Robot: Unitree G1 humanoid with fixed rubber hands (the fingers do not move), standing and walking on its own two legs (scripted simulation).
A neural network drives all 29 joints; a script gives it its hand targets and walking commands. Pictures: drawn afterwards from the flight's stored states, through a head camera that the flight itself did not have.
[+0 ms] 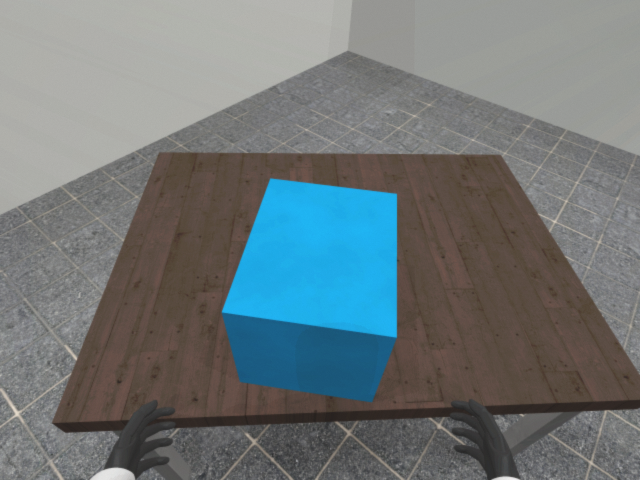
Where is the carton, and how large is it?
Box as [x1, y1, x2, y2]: [222, 178, 396, 401]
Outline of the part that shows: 270,178 222,310 222,315 239,379 243,382 371,401 396,338 396,194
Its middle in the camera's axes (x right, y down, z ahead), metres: +0.00 +0.08 +0.64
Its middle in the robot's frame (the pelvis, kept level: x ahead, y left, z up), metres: +0.42 +0.02 -0.05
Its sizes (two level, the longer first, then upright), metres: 0.269 0.216 0.210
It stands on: a table, 0.62 m high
